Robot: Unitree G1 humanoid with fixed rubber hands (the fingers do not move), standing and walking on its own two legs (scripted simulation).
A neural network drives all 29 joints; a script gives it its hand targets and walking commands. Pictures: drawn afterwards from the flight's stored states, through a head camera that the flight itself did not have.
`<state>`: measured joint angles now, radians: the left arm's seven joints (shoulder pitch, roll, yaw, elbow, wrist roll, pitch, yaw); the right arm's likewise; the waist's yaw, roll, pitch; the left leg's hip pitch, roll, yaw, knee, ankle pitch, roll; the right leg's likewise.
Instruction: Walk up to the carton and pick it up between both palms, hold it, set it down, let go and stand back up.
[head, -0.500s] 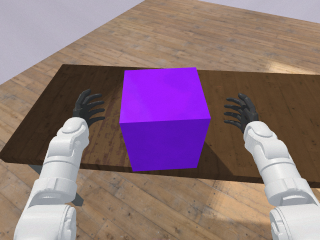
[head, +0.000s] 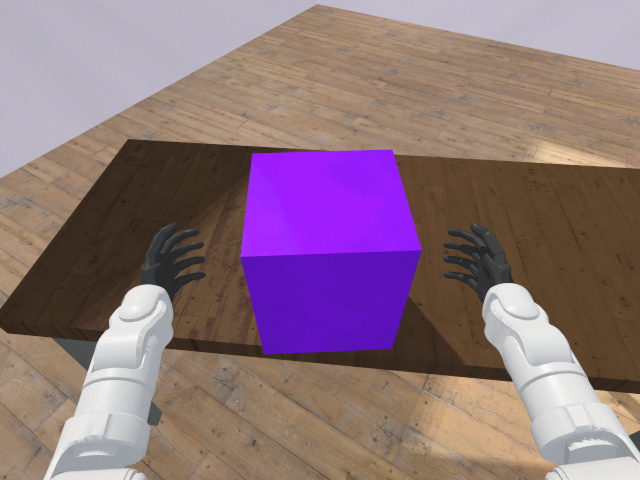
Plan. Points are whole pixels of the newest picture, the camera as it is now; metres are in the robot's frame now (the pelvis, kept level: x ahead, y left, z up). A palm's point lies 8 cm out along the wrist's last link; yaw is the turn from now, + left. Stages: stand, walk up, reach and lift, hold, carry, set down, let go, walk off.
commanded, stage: set down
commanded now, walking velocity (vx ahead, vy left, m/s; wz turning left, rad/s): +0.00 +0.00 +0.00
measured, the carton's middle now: (325, 256) +0.46 +0.03 +0.01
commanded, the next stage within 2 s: let go in 0.28 s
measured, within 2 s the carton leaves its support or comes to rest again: neither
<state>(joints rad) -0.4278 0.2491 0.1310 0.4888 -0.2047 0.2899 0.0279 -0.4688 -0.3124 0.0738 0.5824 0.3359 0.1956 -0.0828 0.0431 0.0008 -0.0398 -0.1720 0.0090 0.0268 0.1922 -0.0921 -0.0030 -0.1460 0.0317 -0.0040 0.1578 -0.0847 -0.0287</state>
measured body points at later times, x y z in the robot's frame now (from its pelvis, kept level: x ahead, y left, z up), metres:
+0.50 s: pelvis -0.01 +0.00 +0.00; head +0.02 +0.01 +0.45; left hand +0.33 +0.22 +0.03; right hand +0.34 -0.20 +0.03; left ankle +0.00 +0.12 -0.75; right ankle -0.01 -0.10 -0.75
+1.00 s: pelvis -0.01 +0.00 +0.00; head +0.01 +0.01 +0.45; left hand +0.29 +0.22 +0.01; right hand +0.30 -0.19 +0.01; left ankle +0.00 +0.12 -0.75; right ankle -0.01 -0.10 -0.75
